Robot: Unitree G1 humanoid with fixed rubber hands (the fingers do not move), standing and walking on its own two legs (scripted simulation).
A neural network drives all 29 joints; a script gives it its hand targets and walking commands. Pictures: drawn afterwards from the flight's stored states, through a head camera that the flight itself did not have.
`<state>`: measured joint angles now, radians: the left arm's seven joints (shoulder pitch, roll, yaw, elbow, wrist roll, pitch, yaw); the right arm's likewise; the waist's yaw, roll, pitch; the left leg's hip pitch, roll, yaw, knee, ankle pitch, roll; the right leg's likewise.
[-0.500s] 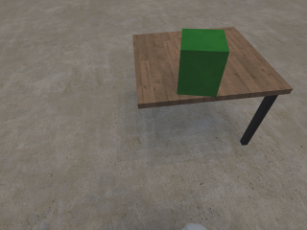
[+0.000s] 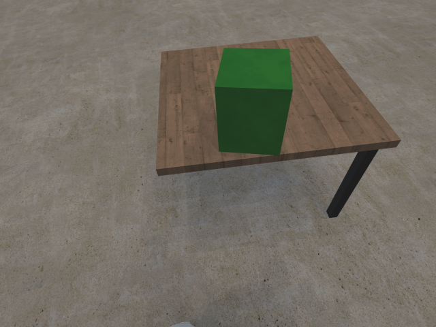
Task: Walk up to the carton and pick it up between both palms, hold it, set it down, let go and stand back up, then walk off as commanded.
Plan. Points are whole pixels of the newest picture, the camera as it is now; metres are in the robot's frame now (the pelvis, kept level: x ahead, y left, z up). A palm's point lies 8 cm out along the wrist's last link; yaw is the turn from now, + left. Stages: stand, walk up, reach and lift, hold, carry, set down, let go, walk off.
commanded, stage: walk up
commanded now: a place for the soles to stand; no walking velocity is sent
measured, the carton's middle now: (252, 102) +0.78 -0.06 -0.05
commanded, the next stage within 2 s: none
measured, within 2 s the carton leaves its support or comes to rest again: neither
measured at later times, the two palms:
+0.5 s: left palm (103, 261) +0.28 +0.29 -0.10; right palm out of the picture +0.20 -0.38 -0.09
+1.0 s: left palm (115, 226) +0.38 +0.29 -0.11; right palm (429, 259) +0.28 -0.37 -0.06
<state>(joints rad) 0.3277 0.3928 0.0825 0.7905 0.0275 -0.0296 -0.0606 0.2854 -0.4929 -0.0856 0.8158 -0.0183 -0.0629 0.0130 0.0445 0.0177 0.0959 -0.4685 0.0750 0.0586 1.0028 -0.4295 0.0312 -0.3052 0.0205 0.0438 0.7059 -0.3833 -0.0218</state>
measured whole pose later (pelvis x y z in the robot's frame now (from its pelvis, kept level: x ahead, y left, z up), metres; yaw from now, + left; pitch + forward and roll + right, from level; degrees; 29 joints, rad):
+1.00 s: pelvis +0.27 -0.02 +0.00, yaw -2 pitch -4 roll -1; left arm 0.26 0.45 0.08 0.78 0.03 0.01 -0.06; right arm 0.39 -0.47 -0.07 0.82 -0.01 -0.11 -0.01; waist -0.02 -0.07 0.10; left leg -0.34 0.04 0.06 0.73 -0.32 0.03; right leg -0.45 -0.01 0.03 1.12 -0.46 -0.01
